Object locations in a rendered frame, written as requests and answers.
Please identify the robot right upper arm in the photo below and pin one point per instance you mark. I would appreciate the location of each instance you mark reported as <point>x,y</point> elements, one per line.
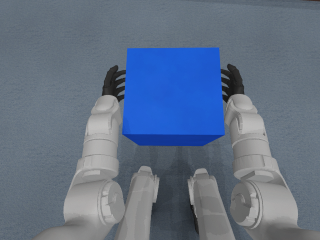
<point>267,211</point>

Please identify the right robot shin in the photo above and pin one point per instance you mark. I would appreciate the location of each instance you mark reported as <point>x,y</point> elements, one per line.
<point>201,171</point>

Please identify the robot right hand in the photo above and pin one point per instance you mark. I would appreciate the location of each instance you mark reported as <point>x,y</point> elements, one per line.
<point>235,82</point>

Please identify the carton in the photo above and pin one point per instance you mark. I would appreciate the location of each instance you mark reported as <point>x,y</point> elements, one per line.
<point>173,96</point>

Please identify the right robot forearm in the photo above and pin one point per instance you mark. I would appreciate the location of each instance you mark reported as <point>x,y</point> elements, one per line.
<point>249,141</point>

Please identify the robot left hand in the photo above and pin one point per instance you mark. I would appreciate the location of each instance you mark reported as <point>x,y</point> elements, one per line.
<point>110,83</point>

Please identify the right robot thigh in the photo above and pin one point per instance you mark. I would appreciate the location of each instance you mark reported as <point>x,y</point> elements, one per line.
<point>213,222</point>

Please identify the left robot forearm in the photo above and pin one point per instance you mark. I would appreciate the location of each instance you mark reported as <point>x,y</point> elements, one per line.
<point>99,155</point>

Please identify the robot left upper arm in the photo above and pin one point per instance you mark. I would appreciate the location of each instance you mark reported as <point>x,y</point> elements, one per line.
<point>91,209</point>

